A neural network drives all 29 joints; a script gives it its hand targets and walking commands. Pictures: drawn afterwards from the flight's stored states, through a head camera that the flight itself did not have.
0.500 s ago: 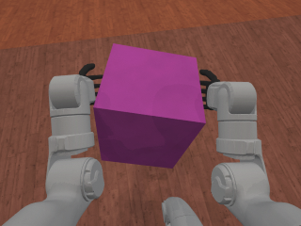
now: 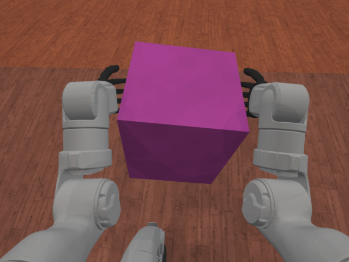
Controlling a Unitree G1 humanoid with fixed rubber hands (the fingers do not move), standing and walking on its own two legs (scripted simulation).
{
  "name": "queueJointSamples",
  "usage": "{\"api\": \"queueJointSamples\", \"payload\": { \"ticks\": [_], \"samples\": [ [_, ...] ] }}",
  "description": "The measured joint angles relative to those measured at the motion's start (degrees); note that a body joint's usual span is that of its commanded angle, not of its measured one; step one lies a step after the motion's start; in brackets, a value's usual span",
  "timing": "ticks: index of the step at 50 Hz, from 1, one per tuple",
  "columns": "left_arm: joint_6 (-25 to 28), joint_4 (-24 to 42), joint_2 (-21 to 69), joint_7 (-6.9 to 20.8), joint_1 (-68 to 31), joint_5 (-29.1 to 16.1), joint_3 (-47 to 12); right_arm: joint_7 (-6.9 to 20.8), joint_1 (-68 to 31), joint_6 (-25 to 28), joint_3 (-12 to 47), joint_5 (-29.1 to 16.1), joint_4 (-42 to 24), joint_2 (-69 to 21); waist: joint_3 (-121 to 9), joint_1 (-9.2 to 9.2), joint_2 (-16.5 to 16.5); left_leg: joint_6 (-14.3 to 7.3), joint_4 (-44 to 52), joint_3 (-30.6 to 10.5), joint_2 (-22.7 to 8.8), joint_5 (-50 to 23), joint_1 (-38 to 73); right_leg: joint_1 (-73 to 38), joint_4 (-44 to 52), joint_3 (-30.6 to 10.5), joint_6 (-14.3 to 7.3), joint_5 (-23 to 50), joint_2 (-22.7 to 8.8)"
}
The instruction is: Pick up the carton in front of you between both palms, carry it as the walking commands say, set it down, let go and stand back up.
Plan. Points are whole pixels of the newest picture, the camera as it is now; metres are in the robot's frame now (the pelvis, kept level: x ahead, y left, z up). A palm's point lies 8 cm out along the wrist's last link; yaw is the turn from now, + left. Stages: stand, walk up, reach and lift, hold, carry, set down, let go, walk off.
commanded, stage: carry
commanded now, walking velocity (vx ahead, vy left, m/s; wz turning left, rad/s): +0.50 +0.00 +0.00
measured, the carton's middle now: (177, 120) +0.40 +0.05 +0.10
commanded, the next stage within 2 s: none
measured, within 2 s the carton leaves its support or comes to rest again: neither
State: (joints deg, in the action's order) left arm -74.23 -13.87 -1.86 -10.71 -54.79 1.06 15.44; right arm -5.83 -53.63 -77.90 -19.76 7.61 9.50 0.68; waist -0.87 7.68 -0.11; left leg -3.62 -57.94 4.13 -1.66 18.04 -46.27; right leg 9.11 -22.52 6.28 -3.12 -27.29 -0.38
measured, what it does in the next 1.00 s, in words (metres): climbs: left foot 0.05 m higher, then right foot 0.04 m higher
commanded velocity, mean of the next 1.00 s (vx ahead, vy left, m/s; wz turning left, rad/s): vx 0.50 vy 0.00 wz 0.00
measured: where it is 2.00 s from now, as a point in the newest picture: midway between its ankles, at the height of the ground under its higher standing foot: (213, 83)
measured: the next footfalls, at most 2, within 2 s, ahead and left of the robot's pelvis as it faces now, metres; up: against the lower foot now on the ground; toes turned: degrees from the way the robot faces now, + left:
left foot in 0.10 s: +0.28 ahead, +0.11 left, +0.05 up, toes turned +7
right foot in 0.52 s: +0.54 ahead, -0.09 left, +0.09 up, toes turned -8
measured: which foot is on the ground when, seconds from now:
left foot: up 0.00-0.08, down 0.10-0.52, up 0.54-0.90, down 0.92-1.00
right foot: down 0.00-0.10, up 0.12-0.50, down 0.52-0.96, up 0.98-1.00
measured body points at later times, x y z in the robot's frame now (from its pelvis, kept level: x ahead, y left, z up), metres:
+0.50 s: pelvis +0.32 +0.01 +0.04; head +0.34 +0.00 +0.49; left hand +0.73 +0.14 +0.22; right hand +0.70 -0.16 +0.21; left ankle +0.23 +0.10 -0.69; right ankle +0.48 -0.08 -0.65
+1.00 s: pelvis +0.63 +0.01 +0.09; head +0.64 -0.01 +0.54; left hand +1.04 +0.14 +0.28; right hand +1.02 -0.16 +0.26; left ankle +0.70 +0.12 -0.62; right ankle +0.51 -0.08 -0.58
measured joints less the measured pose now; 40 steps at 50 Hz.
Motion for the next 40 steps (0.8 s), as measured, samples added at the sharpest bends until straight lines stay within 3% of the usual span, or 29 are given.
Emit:
{"api": "queueJointSamples", "payload": {
  "ticks": [3, 5, 7, 9, 11, 13, 16, 23, 26, 28, 31, 33, 36, 40],
  "samples": [
    [-0.6, -1.6, -0.4, 0.0, -0.9, 0.4, -0.6, 0.4, -0.6, 0.1, 0.0, -0.1, 2.1, 0.6, -2.0, -1.69, 0.3, -1.1, 10.4, 3.1, 0.8, -1.1, 3.3, -4.8, 1.9, -0.5, 1.5, -2.7, -0.7],
    [-1.0, -2.5, -0.5, -0.1, -1.4, 0.9, 0.0, 0.2, -0.9, 0.5, 1.1, -0.6, 3.9, 0.9, -2.7, -4.08, 0.1, -2.4, 16.7, 5.5, 2.6, 0.3, 8.6, -5.8, -3.5, -0.6, 1.9, -5.8, -2.0],
    [-0.8, -4.1, -0.9, 1.0, -0.9, 2.1, 1.4, -0.2, -0.2, 1.4, 2.8, -0.8, 6.2, 0.4, -2.3, -7.48, -1.5, -2.5, 15.5, 6.9, 4.1, 2.8, 11.5, -1.1, -20.4, -2.8, 1.9, -4.6, -3.8],
    [-1.0, -3.7, -1.0, 1.7, 1.2, 2.6, 1.9, -1.1, 1.1, 1.4, 5.1, -1.5, 7.0, 0.0, -1.9, -10.55, -0.3, -2.6, 15.6, 6.6, 4.0, 5.1, 14.3, 7.3, -41.0, -6.6, 1.4, -3.0, -1.1],
    [-1.6, -2.8, -0.4, 1.8, 2.2, 3.3, 2.2, -1.5, 2.2, 1.1, 6.1, -2.9, 6.8, 0.4, -1.0, -12.74, 1.0, -2.1, 18.2, 6.0, 3.9, 5.4, 17.3, 16.1, -54.3, -7.3, 0.8, -0.9, 0.5],
    [-2.2, -1.7, 0.3, 1.8, 2.2, 4.3, 2.9, -2.1, 2.9, 1.0, 7.1, -4.9, 6.1, 1.1, -0.1, -14.10, 1.1, -2.2, 21.3, 5.8, 3.9, 5.7, 20.4, 24.0, -59.0, -7.1, 0.1, 0.0, 0.5],
    [-2.4, 0.8, 1.0, 1.8, 2.1, 5.1, 3.4, -3.0, 2.7, 1.2, 7.3, -6.7, 4.5, 1.8, 1.2, -14.80, 0.8, -1.6, 25.3, 5.4, 3.8, 6.5, 24.9, 32.4, -54.9, -5.9, 0.1, 1.9, -0.7],
    [-3.2, 5.3, 0.2, 1.9, 1.7, 4.5, 3.5, -3.3, 0.7, 1.5, 6.0, -6.4, 2.3, 0.7, 0.3, -13.12, 1.2, 0.5, 31.0, 3.7, 2.4, 11.1, 34.8, 35.2, -28.4, -2.2, 0.8, 6.7, -2.2],
    [-2.7, 2.3, 0.1, 1.9, 0.8, 4.1, 2.6, -2.6, 0.4, 0.2, 5.3, -5.0, 2.9, 1.2, -1.4, -10.17, 2.7, 2.1, 28.5, 2.7, 0.0, 15.4, 38.0, 29.2, -18.1, 2.0, -0.6, 10.5, -0.1],
    [-1.7, 0.1, 0.7, 1.7, 0.4, 4.5, 1.0, -1.9, 0.6, 0.3, 4.5, -4.7, 4.1, 2.2, -0.7, -7.56, 4.0, 1.9, 14.5, 0.6, -1.9, 13.9, 34.4, 26.5, -19.5, 3.7, -1.3, 8.8, 1.1],
    [-1.9, -0.7, 1.0, 1.1, 1.9, 4.2, -1.1, -1.1, 2.0, 0.4, 3.5, -4.1, 5.2, 2.1, 0.6, -3.68, 1.9, 0.8, -12.1, -3.3, 2.1, 10.9, 23.4, 21.8, -17.0, 2.8, -1.9, 5.8, 1.0],
    [-2.5, 1.2, 0.3, 0.0, 3.3, 2.0, -2.0, -1.1, 2.1, -0.3, 3.3, -3.6, 4.0, 1.5, 1.8, -1.84, 1.3, 0.0, -19.7, -3.2, 2.8, 8.3, 17.0, 18.1, -13.3, 2.1, -1.6, 6.0, 1.0],
    [-2.6, 2.9, -0.5, -0.9, 2.9, -0.1, -2.0, -1.0, 1.9, -0.5, 1.9, -2.5, 1.5, 0.3, 2.6, -0.60, 0.5, -0.3, -19.5, -2.8, 1.8, 5.7, 9.4, 13.5, -8.8, 1.9, -1.4, 5.3, 0.6],
    [-1.3, 1.8, -0.3, -1.2, 0.6, -0.3, -0.9, -0.9, 1.6, -0.5, 0.5, -1.4, -0.7, -0.3, 1.8, -0.15, -1.0, 0.9, -6.8, -2.3, 0.2, 5.1, 4.9, 8.2, -5.1, 1.3, -1.1, 3.0, -0.1]
  ]
}}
